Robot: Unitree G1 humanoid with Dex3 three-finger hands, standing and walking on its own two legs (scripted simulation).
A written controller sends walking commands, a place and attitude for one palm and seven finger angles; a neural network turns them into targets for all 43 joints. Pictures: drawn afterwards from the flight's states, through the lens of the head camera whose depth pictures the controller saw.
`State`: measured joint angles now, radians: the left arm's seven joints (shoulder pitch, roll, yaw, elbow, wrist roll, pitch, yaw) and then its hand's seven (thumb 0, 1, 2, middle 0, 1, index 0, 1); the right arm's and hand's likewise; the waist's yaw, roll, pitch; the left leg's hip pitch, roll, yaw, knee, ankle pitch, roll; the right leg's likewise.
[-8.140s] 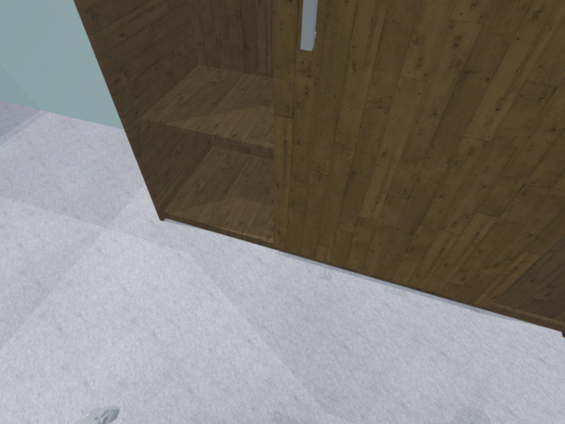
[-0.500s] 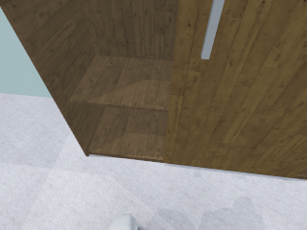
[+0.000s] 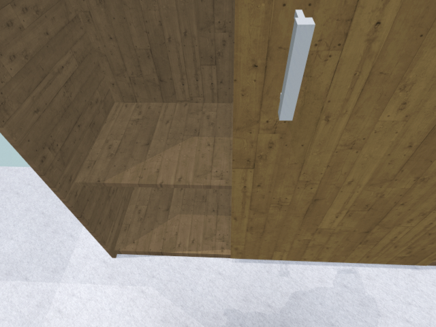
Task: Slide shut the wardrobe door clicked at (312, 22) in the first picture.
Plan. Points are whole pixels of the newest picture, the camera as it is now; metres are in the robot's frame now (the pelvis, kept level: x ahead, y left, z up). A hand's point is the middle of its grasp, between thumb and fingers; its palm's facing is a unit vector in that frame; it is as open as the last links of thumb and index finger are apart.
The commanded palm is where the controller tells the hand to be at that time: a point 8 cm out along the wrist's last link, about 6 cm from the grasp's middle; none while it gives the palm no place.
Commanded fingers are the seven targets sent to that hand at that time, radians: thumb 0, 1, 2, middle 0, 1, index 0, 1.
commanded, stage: come to a stop and stand still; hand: right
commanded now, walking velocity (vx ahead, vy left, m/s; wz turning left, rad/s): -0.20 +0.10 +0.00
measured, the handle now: (291, 68) +0.48 -0.11 +0.24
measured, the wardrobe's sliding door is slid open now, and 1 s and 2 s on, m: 0.55 0.55 0.55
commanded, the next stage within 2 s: look again from close up in 1.80 s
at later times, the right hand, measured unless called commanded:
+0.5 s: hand out of the picture +0.00 -0.12 -0.17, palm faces +0.04 +0.97 -0.23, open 7.3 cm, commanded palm none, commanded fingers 0.00 -0.90 -0.90 0.20 0.30 0.20 0.30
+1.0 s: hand out of the picture -0.09 -0.10 -0.17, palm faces +0.07 +0.98 -0.16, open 7.3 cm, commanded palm none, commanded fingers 0.00 -0.90 -0.90 0.20 0.30 0.20 0.30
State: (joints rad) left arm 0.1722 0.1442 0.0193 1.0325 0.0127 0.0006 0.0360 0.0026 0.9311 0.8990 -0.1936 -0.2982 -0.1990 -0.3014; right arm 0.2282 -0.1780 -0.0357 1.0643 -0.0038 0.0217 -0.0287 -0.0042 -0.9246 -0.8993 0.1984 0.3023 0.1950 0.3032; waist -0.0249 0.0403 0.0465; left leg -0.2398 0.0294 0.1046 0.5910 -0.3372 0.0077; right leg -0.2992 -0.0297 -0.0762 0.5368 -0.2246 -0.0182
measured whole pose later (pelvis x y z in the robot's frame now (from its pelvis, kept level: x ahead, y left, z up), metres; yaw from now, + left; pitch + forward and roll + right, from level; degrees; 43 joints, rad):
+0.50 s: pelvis -0.03 +0.06 +0.00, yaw -1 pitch -1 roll +0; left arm 0.20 0.20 0.04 1.07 0.01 0.04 0.03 0.00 0.91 0.90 -0.19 -0.30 -0.20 -0.30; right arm 0.24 -0.15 -0.02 1.07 -0.01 0.00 -0.03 0.00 -0.91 -0.90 0.20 0.30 0.20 0.30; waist 0.01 -0.03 0.03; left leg -0.21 -0.02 0.07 0.54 -0.31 0.05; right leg -0.20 -0.03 0.00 0.50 -0.27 0.02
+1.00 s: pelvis -0.06 +0.05 +0.01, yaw +0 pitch -1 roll +0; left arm 0.36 0.11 -0.01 1.16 0.01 0.01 0.04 0.00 0.91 0.90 -0.20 -0.30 -0.20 -0.30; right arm 0.33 -0.12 -0.01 1.16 0.00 0.00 -0.03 0.00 -0.91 -0.90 0.20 0.30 0.19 0.30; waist 0.00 0.00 0.01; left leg -0.18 -0.02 0.06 0.41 -0.21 0.04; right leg -0.17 -0.02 -0.02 0.38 -0.20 0.02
